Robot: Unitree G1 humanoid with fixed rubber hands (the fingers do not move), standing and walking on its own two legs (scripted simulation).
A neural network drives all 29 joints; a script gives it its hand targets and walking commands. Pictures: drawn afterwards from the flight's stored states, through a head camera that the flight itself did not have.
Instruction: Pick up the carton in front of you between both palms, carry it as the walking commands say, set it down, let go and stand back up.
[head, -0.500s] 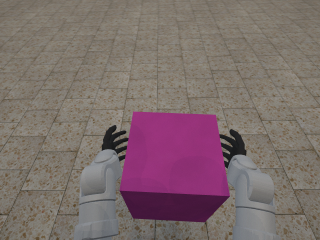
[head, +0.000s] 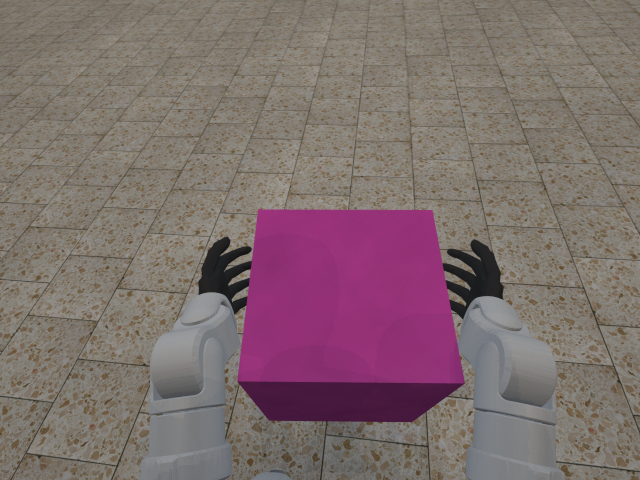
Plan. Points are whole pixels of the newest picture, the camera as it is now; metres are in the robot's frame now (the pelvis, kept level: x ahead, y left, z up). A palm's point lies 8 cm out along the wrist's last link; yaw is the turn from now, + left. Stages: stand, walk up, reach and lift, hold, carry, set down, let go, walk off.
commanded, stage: carry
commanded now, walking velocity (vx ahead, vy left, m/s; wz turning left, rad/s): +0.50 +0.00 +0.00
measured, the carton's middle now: (342, 326) +0.33 +0.02 +0.01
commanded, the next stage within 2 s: none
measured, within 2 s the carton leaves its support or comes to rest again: neither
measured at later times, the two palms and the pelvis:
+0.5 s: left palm (267, 149) +0.60 +0.15 +0.10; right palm (455, 157) +0.58 -0.15 +0.10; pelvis +0.34 +0.02 +0.01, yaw -3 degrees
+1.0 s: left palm (288, 70) +0.89 +0.16 +0.09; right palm (430, 68) +0.89 -0.14 +0.09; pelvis +0.67 +0.01 -0.01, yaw +0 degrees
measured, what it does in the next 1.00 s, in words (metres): walks ahead: left foot, then right foot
